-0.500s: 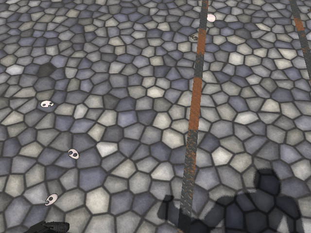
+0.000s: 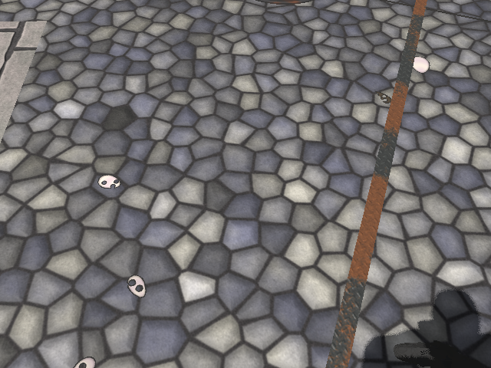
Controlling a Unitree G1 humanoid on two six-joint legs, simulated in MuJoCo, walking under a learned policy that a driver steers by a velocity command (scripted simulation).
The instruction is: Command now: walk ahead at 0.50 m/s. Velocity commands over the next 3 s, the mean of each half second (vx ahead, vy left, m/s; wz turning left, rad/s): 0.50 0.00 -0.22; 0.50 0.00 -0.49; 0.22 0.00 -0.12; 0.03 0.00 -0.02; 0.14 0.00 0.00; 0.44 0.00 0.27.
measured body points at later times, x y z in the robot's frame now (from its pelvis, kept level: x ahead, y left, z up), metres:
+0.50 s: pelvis +0.25 -0.02 +0.00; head +0.28 -0.03 +0.45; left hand +0.46 +0.17 -0.11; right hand +0.16 -0.26 -0.14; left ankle +0.10 +0.08 -0.73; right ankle +0.37 -0.13 -0.71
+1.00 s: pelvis +0.51 -0.10 +0.01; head +0.54 -0.12 +0.46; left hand +0.59 +0.17 -0.12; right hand +0.61 -0.39 -0.09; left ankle +0.71 -0.04 -0.69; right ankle +0.37 -0.12 -0.73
